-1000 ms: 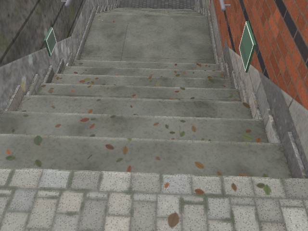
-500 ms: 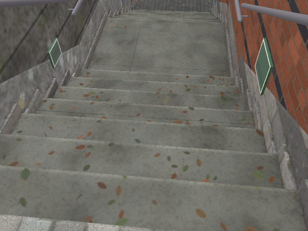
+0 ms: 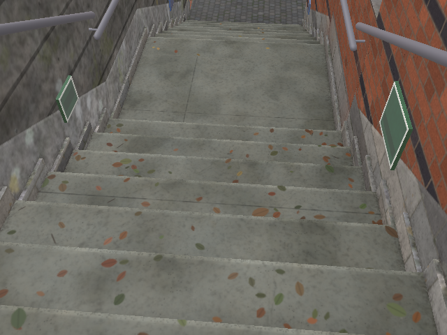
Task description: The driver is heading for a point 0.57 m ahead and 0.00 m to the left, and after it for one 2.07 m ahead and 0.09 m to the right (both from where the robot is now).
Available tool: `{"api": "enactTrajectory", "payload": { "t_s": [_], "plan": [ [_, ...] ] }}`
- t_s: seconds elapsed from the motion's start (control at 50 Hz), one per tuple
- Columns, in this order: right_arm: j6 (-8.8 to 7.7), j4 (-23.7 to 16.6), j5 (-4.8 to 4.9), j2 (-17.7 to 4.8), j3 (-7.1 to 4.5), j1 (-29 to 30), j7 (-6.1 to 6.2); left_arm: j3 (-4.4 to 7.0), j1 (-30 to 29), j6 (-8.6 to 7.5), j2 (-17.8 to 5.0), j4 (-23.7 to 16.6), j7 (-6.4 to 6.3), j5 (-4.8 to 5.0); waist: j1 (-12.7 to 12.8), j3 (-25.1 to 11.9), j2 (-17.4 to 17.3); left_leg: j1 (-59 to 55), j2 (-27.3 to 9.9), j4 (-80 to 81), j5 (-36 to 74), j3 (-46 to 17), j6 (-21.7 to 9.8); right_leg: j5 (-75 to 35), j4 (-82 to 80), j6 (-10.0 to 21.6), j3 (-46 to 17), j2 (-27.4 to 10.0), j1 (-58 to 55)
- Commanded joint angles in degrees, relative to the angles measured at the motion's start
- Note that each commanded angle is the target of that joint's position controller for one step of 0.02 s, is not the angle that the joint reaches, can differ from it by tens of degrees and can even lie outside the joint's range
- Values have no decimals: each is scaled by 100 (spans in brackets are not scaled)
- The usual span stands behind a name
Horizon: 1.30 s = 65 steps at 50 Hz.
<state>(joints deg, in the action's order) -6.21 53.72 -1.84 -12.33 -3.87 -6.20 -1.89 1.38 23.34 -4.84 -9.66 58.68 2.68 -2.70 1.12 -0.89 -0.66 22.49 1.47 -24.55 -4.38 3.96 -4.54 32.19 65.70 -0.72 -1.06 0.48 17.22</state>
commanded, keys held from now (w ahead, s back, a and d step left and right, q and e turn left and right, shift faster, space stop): no key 1.00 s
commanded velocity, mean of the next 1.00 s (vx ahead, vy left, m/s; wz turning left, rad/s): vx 0.05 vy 0.00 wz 0.00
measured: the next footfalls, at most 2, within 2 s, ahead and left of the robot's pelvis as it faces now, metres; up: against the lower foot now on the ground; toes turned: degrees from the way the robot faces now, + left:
right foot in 0.22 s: +0.11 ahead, -0.15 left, +0.00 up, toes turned -3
right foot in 1.98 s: +0.51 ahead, -0.10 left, -0.16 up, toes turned +2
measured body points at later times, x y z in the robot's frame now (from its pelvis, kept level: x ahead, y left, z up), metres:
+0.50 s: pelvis +0.07 -0.01 +0.01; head +0.09 -0.02 +0.45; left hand +0.11 +0.21 -0.14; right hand +0.17 -0.24 -0.14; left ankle +0.09 +0.08 -0.74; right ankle +0.07 -0.14 -0.74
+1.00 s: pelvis +0.09 -0.02 +0.01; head +0.11 -0.02 +0.46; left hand +0.12 +0.20 -0.15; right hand +0.13 -0.25 -0.15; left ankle +0.09 +0.08 -0.74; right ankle +0.07 -0.14 -0.74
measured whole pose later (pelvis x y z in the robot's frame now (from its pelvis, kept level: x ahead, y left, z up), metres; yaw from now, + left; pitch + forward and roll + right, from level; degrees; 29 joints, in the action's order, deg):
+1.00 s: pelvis +0.09 -0.02 +0.01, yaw +1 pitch -1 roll +0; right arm -1.9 59.7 0.0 -9.8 -3.2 -13.9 -5.1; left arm 3.9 12.7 -1.1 -8.8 60.6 4.5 -0.8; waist 0.3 3.1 0.2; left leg 10.0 1.4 -22.0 -11.4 2.2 -1.7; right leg 15.0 23.4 -0.6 4.2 -2.7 7.7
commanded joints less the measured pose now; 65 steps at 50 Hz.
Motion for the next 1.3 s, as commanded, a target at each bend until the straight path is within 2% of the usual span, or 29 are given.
{"api": "enactTrajectory", "payload": {
  "t_s": [0.02, 0.04, 0.06, 0.08, 0.1, 0.12, 0.14, 0.18, 0.2, 0.22, 0.24, 0.26, 0.28, 0.3, 0.32, 0.34, 0.38, 0.44, 0.5, 0.54, 0.56, 0.66, 0.82, 1.2, 1.22, 1.24, 1.26, 1.28, 1.3],
  "plan": [
    [-66, 52, 171, 120, 106, -587, 49, -69, 146, 14, 174, -302, -132, -128, 73, -153, -83, -761, -1666, 1012, 3130, -1435, -1142, 35, -17, -91, -473, -909, 813],
    [-83, 14, 203, 150, 143, -528, -17, -77, 230, 41, 258, -247, -73, -74, 216, -193, -141, -471, -1447, 1070, 3143, -1178, -1035, 22, -308, -219, -362, -890, 503],
    [-133, -78, 200, -110, 86, -348, -93, -18, 453, 83, 95, -142, 9, 9, 358, -280, -113, -147, -1213, 1090, 3017, -870, -970, -299, -526, -352, -144, -764, 138],
    [-189, -214, 180, -464, 3, -43, -180, 40, 680, 120, -80, -43, 77, 57, 511, -295, -104, 300, -978, 1068, 2771, -535, -877, -769, -865, -454, 114, -651, -258],
    [-229, -285, 173, -694, -54, 144, -259, 74, 716, 162, -192, -13, 115, 54, 572, -262, -134, 566, -832, 1043, 2271, -406, -774, -1221, -1300, -538, 279, -609, -467],
    [-222, -274, 185, -687, -39, 99, -328, 89, 649, 210, -257, -4, 163, -16, 514, -209, -130, 665, -820, 1011, 1626, -497, -675, -1492, -1625, -567, 292, -615, -551],
    [-217, -216, 231, -677, -30, 21, -385, 122, 570, 236, -317, -52, 153, -21, 508, -144, -218, 657, -915, 947, 931, -728, -610, -1740, -1905, -543, 268, -639, -598],
    [-177, -115, 299, -586, 12, -103, -491, 177, 358, 204, -479, -185, 83, 59, 434, -12, -175, 509, -1129, 772, -471, -1231, -480, -2191, -2550, -403, 201, -715, -639],
    [-87, -55, 320, -506, 71, -229, -563, 166, 260, 188, -442, -227, 93, 71, 356, 31, -162, 512, -1091, 751, -1083, -1304, -298, -2226, -2678, -318, 264, -711, -746],
    [-16, -12, 381, -422, 106, -295, -628, 159, 77, 176, -446, -317, 103, 133, 325, 113, -63, 286, -1055, 751, -1654, -1416, -220, -2121, -3247, -223, 268, -717, -598],
    [57, 33, 384, -416, 99, -470, -642, 136, -253, 158, -493, -461, 98, 200, 122, 173, -15, 2, -960, 778, -2108, -1484, -199, -1908, -3719, -74, 254, -714, -428],
    [98, 32, 328, -461, 57, -776, -564, 133, -635, 142, -597, -578, 105, 225, -220, 148, 148, -302, -726, 823, -2411, -1305, -162, -1551, -3886, 145, 282, -678, -282],
    [102, -34, 227, -607, 5, -827, -483, 186, -844, 146, -635, -494, 120, 230, -350, 423, 423, -578, -469, 749, -2493, -807, -57, -778, -4129, 273, 194, -600, 396],
    [92, -101, 173, -547, 40, -576, -449, 168, -894, 141, -511, -474, 138, 275, -257, 385, 339, -807, -452, 633, -2386, -713, -12, -911, -4334, 243, 166, -580, 434],
    [92, -111, 180, -474, 55, -521, -437, 169, -982, 143, -473, -488, 155, 261, -280, 351, 237, -898, -395, 596, -1997, -636, -31, -1239, -4301, 237, 217, -533, 336],
    [102, -61, 256, -449, 62, -577, -441, 176, -952, 154, -476, -481, 186, 238, -234, 267, 192, -991, -327, 580, -1667, -575, -50, -1439, -4332, 232, 276, -484, 191],
    [147, -45, 290, -425, 46, -641, -450, 183, -836, 138, -491, -432, 207, 227, -185, 142, 228, -1262, -215, 445, -742, -396, -61, -1870, -4376, 246, 339, -473, 68],
    [219, -45, 253, -358, 33, -700, -419, 209, -813, 142, -529, -372, 225, 250, -154, -22, 246, -1663, -151, 291, 299, -245, 36, -2371, -4367, 210, 406, -471, 14],
    [268, -39, 232, -372, 6, -700, -391, 238, -801, 172, -529, -334, 232, 247, -88, -49, 226, -1681, -132, 261, 730, -214, 82, -2719, -4287, 175, 472, -455, -131],
    [287, -21, 229, -361, -3, -713, -381, 261, -819, 189, -547, -310, 230, 240, -60, -42, 221, -1650, -122, 270, 783, -211, 107, -2809, -4274, 166, 493, -449, -224],
    [287, -1, 223, -335, -8, -709, -374, 257, -783, 203, -479, -283, 218, 234, -45, -55, 224, -1599, -120, 286, 820, -220, 120, -2876, -4266, 139, 515, -442, -335],
    [312, 91, 219, -327, -26, -745, -365, 311, -902, 251, -540, -248, 205, 223, -26, 10, 209, -1475, -107, 324, 728, -215, 160, -3010, -4321, 135, 541, -414, -562],
    [355, 271, 198, -287, -16, -878, -336, 349, -955, 301, -497, -113, 184, 203, -52, 137, 177, -1474, -114, 437, 467, -224, 178, -2828, -4499, 128, 581, -356, -680],
    [422, 686, 169, -120, 21, -1268, -355, 282, -507, 422, -266, 310, 158, 169, -84, 406, 102, -1608, -134, 602, 276, -258, 171, -2433, -4746, 116, 632, -264, -636],
    [430, 728, 145, -199, -15, -1394, -337, 308, -384, 438, -328, 360, 138, 145, -99, 417, 98, -1619, -130, 654, -404, -263, 123, -1821, -4777, 167, 640, -255, -619],
    [421, 715, 54, -437, -119, -1478, -286, 390, -323, 439, -531, 362, 85, 45, -128, 571, 103, -1482, -127, 662, -1758, -299, -11, -779, -4728, 315, 629, -257, -474],
    [393, 671, -47, -550, -184, -1520, -230, 440, -275, 413, -625, 335, 25, -64, -134, 833, 98, -1196, -235, 708, -2897, -488, -190, 144, -4746, 515, 459, -376, -254],
    [346, 640, -140, -489, -204, -1572, -160, 463, -196, 358, -609, 308, -49, -149, -128, 1038, 79, -971, -400, 719, -3563, -725, -408, 717, -4737, 738, 264, -521, -115],
    [290, 604, -180, -312, -182, -1560, -86, 452, -145, 278, -484, 273, -131, -189, -111, 1075, 58, -906, -562, 704, -3677, -937, -588, 737, -4712, 899, 116, -630, -144]
  ]
}}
